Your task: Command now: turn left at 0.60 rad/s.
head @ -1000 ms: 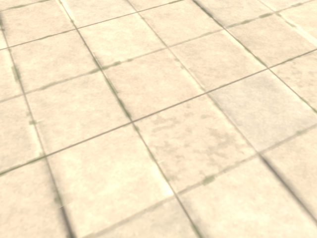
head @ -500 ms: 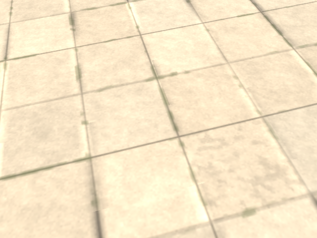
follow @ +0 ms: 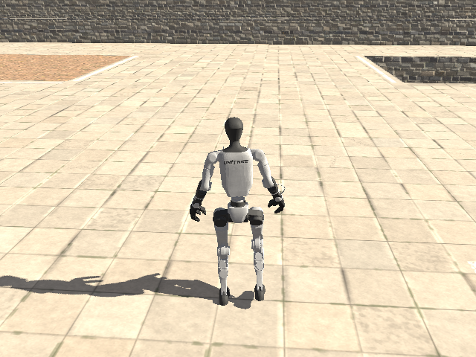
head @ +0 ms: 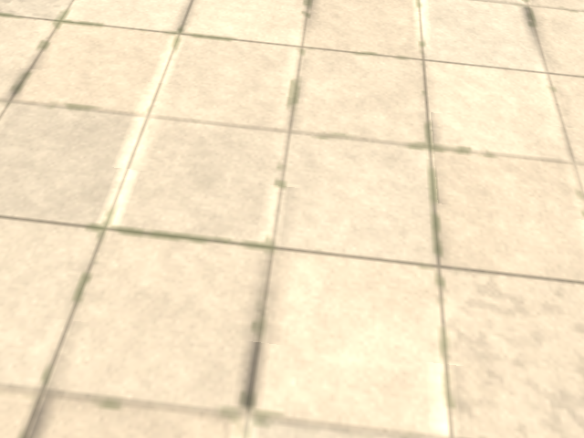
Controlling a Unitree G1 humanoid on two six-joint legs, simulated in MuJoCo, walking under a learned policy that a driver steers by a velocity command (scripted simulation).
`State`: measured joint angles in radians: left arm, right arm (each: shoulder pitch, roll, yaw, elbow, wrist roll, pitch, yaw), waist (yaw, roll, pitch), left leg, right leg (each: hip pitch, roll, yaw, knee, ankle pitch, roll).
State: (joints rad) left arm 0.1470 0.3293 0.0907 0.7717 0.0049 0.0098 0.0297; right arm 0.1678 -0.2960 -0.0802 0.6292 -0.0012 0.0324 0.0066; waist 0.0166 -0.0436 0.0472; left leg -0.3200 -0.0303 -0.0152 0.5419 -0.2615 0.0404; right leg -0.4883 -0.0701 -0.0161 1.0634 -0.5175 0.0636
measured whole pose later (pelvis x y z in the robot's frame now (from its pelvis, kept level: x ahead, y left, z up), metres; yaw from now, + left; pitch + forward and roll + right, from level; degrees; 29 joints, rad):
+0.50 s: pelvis +0.02 -0.02 +0.00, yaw +4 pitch +0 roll +1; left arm 0.22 0.25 0.04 0.72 0.00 -0.01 0.00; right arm 0.19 -0.24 -0.03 0.70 -0.02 0.00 -0.01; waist 0.00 0.02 0.00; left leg -0.26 -0.05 -0.07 0.57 -0.36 0.01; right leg -0.27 0.02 0.06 0.57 -0.30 -0.01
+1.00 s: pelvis +0.20 -0.09 -0.03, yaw -13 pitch +2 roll +1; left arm 0.05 0.30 0.05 0.54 -0.03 -0.03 -0.06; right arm 0.43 -0.31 -0.08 0.83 0.02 -0.06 -0.01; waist -0.08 -0.01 0.05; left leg 0.08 0.12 0.18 0.52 -0.52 -0.07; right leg -0.56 0.00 -0.05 0.65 -0.16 -0.10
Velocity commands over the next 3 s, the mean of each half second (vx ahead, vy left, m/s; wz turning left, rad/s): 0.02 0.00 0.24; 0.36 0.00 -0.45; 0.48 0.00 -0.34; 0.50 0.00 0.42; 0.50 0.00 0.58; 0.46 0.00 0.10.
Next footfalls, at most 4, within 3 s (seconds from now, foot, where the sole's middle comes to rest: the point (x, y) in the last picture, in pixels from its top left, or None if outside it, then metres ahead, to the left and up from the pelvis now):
0.34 right None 0.08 -0.13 -0.77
1.00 right None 0.34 -0.21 -0.77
1.54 left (353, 330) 0.70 -0.15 -0.77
2.00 right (449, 261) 0.92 -0.42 -0.77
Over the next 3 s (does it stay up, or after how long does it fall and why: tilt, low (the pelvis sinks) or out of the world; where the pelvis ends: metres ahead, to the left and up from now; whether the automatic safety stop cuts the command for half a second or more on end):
stays up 1.31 -0.21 -0.01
